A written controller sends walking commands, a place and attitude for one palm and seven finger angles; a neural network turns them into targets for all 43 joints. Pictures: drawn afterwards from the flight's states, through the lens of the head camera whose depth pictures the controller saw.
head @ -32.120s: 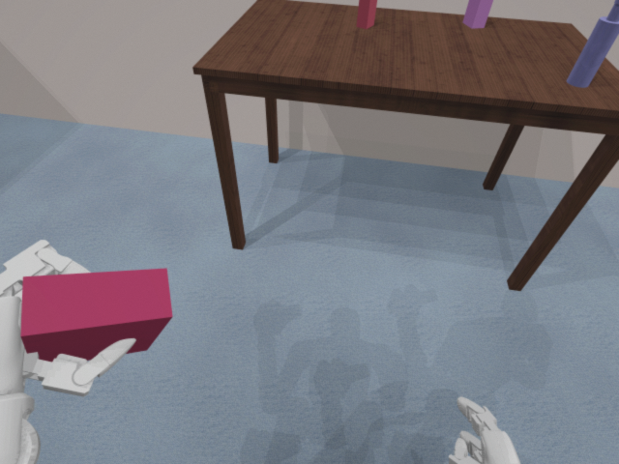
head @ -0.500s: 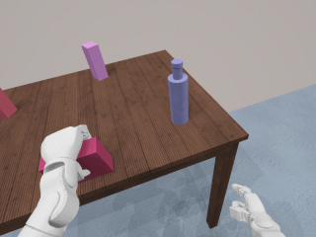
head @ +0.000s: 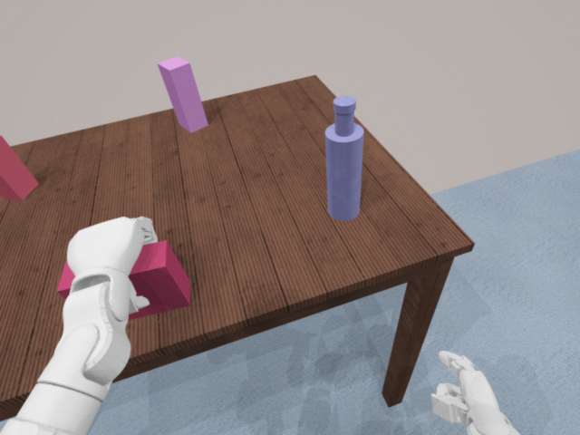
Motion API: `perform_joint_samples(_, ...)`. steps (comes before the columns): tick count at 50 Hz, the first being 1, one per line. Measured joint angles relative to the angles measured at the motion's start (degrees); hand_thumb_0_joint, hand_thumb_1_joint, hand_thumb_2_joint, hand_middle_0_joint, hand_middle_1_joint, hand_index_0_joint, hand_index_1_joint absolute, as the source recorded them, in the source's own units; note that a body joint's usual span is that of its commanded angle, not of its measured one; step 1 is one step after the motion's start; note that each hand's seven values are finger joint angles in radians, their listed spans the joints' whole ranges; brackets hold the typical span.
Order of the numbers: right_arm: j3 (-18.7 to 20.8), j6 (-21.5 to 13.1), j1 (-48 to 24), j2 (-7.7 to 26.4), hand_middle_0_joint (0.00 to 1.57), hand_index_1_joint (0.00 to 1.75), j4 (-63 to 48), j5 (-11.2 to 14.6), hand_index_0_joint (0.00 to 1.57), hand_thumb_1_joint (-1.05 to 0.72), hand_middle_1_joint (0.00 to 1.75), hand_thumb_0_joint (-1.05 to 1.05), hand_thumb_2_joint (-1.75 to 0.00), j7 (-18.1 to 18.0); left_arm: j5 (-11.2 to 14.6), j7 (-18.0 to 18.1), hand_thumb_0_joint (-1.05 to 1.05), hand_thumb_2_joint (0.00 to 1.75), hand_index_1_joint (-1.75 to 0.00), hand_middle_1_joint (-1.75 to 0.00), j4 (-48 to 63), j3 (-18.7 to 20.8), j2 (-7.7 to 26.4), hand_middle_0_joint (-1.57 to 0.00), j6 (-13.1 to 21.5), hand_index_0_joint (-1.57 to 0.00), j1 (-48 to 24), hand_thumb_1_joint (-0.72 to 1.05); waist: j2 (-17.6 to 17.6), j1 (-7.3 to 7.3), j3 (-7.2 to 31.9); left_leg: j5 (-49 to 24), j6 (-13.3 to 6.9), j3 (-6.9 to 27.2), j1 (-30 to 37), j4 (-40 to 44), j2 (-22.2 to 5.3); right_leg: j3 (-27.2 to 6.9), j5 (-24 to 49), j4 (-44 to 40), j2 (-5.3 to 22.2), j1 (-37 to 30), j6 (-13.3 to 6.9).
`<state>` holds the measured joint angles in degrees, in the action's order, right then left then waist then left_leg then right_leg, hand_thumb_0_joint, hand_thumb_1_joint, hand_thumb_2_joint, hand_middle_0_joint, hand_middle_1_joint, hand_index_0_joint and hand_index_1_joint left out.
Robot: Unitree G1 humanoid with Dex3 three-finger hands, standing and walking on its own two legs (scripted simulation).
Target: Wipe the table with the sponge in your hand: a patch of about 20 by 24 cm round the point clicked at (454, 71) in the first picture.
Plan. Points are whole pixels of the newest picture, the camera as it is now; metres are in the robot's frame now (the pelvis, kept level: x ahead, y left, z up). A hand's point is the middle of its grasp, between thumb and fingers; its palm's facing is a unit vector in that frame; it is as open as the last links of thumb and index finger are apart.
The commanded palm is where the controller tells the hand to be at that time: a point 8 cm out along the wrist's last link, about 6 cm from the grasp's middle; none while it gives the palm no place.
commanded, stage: wipe forward along the middle lane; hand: left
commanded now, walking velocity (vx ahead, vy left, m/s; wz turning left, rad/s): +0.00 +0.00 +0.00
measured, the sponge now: (136, 291) +0.28 +0.28 +0.06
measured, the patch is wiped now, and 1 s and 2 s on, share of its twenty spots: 1.00 1.00 1.00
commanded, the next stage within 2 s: slide back across to the first lane in 1.28 s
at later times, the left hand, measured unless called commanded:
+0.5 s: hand (130, 244) +0.33 +0.30 +0.10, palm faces +0.00 -0.05 -1.00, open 9.0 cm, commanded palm +0.31 +0.30 +0.14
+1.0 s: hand (135, 218) +0.39 +0.31 +0.10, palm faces -0.03 -0.02 -1.00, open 9.0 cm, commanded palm +0.37 +0.31 +0.14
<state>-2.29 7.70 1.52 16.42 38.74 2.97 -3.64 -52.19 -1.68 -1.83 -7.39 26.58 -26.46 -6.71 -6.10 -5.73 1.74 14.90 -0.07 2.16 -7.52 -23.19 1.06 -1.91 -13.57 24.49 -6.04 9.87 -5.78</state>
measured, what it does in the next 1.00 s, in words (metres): stands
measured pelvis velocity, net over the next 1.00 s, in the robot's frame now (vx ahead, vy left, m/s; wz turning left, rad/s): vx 0.01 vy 0.03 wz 0.02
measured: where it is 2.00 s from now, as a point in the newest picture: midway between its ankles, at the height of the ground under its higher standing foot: outside the picture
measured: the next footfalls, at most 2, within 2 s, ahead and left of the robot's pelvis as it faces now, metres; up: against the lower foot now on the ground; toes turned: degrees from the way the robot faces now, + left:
none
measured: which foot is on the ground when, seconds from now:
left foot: down 0.00-1.00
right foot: down 0.00-1.00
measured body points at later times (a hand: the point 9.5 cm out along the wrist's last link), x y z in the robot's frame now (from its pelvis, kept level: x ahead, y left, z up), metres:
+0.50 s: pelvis -0.01 +0.02 +0.00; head -0.01 -0.01 +0.45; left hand +0.33 +0.29 +0.16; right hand +0.20 -0.20 -0.10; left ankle -0.03 +0.13 -0.74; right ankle -0.01 -0.05 -0.74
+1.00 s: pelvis +0.01 +0.03 +0.00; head +0.02 +0.00 +0.45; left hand +0.38 +0.31 +0.16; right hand +0.17 -0.22 -0.13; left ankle -0.03 +0.13 -0.74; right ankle -0.01 -0.05 -0.74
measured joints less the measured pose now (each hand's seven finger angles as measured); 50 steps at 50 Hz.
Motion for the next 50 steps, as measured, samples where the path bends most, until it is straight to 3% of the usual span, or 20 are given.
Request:
perform_joint_samples(19,-0.27,0.19,1.14,0.05,0.20,0.30,0.57,0.77,0.20,-0.90,0.30,0.02,-0.90,-0.10,-1.88,0.74,-0.01,1.09,-1.40,-1.43,-12.81,-2.22,-1.62,-0.84,0.16,-0.90,-11.67,-0.47,1.45,1.14,0.93,-0.92,-1.17,0.20,-2.32,-0.31,1.54,0.19,0.64,0.01,1.58,1.93,1.68)
perform_joint_samples(37,-0.45,0.97,4.46,-0.30,0.20,0.30,1.40,1.00,0.21,-0.90,0.30,0.01,-0.90,-0.28,-3.12,1.42,-0.01,1.09,-1.41,-1.41,-28.73,-1.24,-0.63,-0.84,4.54,-0.89,-24.40,-0.47,2.55,2.83,1.56,-0.80,-1.67,0.54,-6.22,-1.41,1.96,0.60,0.75,0.22,2.00,5.28,2.20)
perform_joint_samples(50,0.74,1.51,6.84,0.63,0.20,0.30,1.98,1.15,0.20,-0.90,0.30,0.01,-0.90,0.16,-3.25,2.57,0.00,1.10,-1.42,-1.41,-32.13,-0.36,-0.39,-0.84,7.12,-0.89,-25.80,-0.48,1.94,3.18,2.65,0.28,-1.90,0.63,-7.28,-1.94,1.98,0.65,-0.16,0.33,1.98,6.11,2.32)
